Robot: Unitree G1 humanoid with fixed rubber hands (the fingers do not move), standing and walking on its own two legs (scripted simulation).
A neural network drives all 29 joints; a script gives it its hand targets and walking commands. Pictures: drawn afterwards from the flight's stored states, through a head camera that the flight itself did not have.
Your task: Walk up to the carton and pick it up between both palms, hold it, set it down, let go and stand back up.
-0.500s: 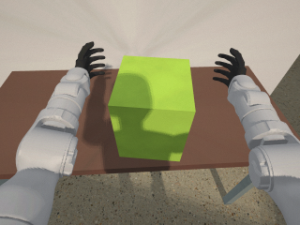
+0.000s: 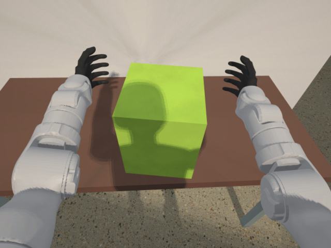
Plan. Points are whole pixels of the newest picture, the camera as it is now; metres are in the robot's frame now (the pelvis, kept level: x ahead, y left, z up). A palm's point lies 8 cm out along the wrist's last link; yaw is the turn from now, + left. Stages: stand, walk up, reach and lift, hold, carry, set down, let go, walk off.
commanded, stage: set down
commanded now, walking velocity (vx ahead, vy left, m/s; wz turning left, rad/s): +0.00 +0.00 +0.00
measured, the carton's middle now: (162, 122) +0.46 +0.01 +0.04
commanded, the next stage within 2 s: none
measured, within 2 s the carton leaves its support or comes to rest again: neither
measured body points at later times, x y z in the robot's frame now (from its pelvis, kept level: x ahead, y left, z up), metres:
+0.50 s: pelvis -0.01 +0.00 +0.00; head +0.01 +0.03 +0.45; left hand +0.45 +0.21 +0.14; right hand +0.41 -0.18 +0.14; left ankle +0.02 +0.09 -0.74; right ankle +0.01 -0.11 -0.74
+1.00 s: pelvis -0.01 +0.01 +0.00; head +0.01 +0.03 +0.45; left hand +0.38 +0.23 +0.10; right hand +0.36 -0.17 +0.10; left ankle +0.02 +0.09 -0.74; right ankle +0.01 -0.11 -0.74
